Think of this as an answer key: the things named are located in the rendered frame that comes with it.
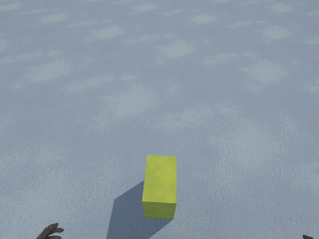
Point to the robot left hand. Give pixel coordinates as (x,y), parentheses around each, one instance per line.
(51,229)

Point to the carton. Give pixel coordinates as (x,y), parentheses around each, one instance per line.
(159,194)

